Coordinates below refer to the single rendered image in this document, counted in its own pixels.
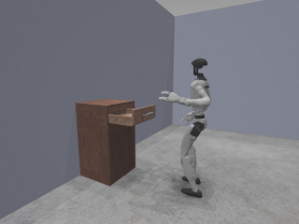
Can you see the handle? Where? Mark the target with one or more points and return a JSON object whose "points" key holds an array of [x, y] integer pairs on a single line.
{"points": [[149, 114]]}

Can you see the left robot foot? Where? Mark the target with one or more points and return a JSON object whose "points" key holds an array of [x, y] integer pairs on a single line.
{"points": [[189, 191]]}

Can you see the left robot forearm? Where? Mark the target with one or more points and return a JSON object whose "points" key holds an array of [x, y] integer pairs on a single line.
{"points": [[193, 102]]}

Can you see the robot left hand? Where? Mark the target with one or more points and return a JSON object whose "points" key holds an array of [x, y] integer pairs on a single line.
{"points": [[172, 98]]}

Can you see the robot right hand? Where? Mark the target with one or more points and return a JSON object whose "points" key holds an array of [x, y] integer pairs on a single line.
{"points": [[188, 118]]}

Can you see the drawer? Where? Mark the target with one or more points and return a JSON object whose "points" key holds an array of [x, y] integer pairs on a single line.
{"points": [[131, 116]]}

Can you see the left robot upper arm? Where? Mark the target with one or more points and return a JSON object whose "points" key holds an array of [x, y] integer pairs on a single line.
{"points": [[197, 87]]}

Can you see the cabinet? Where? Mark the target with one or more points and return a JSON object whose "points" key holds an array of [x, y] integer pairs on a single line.
{"points": [[106, 150]]}

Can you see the robot right thigh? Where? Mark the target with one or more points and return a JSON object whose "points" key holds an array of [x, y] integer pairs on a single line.
{"points": [[192, 150]]}

